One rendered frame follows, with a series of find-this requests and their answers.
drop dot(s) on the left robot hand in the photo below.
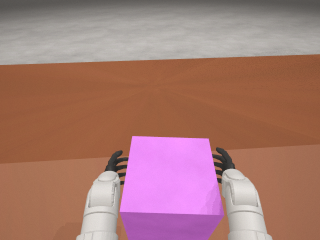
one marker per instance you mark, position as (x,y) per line
(113,161)

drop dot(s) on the left robot forearm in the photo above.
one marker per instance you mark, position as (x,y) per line
(102,208)

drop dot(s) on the right robot forearm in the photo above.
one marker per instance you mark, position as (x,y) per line
(243,207)

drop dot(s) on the right robot hand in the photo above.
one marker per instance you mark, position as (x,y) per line
(226,162)

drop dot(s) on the carton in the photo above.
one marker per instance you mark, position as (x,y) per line
(170,190)

